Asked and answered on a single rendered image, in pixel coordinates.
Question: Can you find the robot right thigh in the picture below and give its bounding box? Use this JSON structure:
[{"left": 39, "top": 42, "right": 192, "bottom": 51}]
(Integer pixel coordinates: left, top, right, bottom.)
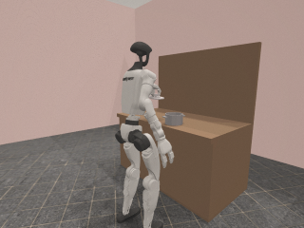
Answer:
[{"left": 132, "top": 131, "right": 161, "bottom": 190}]

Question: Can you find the robot right upper arm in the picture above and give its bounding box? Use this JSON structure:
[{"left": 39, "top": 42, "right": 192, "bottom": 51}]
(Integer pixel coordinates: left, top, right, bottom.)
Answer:
[{"left": 138, "top": 69, "right": 157, "bottom": 111}]

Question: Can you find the right robot hand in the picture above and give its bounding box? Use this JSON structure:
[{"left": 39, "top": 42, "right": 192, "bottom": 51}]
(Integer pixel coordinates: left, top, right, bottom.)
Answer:
[{"left": 157, "top": 139, "right": 174, "bottom": 168}]

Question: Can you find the pot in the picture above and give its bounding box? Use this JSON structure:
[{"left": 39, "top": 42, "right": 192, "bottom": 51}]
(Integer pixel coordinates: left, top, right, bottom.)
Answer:
[{"left": 162, "top": 112, "right": 185, "bottom": 126}]

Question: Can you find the right robot shin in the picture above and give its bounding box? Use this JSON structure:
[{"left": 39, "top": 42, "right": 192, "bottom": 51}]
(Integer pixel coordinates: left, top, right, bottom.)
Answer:
[{"left": 142, "top": 179, "right": 160, "bottom": 228}]

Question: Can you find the robot right forearm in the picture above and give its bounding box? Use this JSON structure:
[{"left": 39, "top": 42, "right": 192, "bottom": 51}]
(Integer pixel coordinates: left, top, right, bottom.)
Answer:
[{"left": 143, "top": 99, "right": 165, "bottom": 142}]

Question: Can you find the table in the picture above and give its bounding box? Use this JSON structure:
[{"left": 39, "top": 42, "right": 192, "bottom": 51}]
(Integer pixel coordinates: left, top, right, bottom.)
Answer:
[{"left": 117, "top": 42, "right": 262, "bottom": 222}]

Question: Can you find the lid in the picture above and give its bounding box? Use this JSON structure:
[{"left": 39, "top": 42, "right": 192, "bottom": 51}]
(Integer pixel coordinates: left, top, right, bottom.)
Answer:
[{"left": 148, "top": 95, "right": 164, "bottom": 100}]

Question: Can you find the left robot hand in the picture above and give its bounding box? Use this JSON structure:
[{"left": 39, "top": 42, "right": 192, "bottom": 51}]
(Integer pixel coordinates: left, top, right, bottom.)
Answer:
[{"left": 150, "top": 84, "right": 162, "bottom": 97}]

